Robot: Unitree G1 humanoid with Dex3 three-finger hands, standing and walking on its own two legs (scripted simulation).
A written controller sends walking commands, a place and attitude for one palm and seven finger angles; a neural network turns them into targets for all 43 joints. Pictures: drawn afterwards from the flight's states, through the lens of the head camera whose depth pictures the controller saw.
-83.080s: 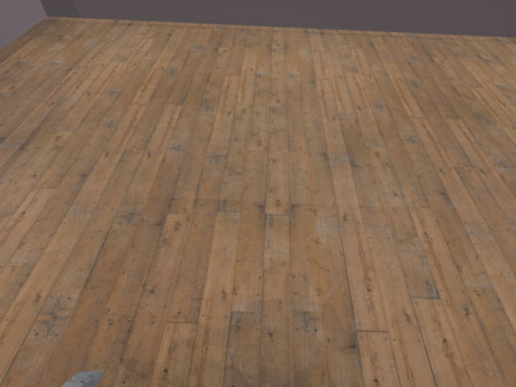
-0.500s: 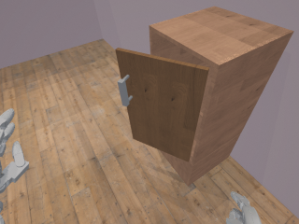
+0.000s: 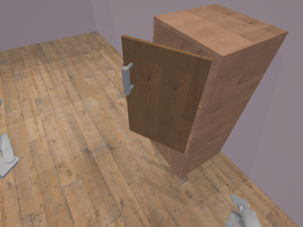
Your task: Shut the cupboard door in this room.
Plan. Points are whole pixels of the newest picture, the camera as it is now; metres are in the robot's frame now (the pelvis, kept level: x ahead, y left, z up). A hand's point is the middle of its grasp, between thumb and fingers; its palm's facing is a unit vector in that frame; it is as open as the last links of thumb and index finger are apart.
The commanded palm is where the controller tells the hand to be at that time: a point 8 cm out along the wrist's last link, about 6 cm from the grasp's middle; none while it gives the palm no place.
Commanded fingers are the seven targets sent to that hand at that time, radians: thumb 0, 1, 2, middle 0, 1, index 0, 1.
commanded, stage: step back with the hand held close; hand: left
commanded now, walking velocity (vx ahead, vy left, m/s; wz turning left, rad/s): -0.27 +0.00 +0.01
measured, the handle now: (128, 78) +0.70 +0.15 -0.01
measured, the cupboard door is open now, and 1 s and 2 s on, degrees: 30 30 30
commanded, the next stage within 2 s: stop stepping back and stand still in 0.90 s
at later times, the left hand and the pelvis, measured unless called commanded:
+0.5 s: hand out of the picture +0.15 +0.28 +0.17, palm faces +0.48 -0.73 -0.49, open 7.4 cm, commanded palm +0.08 +0.30 +0.19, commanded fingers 0.00 0.90 0.90 -0.20 -0.30 -0.20 -0.30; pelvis -0.05 -0.01 -0.01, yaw +2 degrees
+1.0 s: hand out of the picture +0.03 +0.31 +0.18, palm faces +0.54 -0.74 -0.40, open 7.4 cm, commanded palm -0.03 +0.33 +0.19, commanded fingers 0.00 0.90 0.90 -0.20 -0.30 -0.20 -0.30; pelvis -0.14 +0.01 -0.01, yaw +6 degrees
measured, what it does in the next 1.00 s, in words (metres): walks backwards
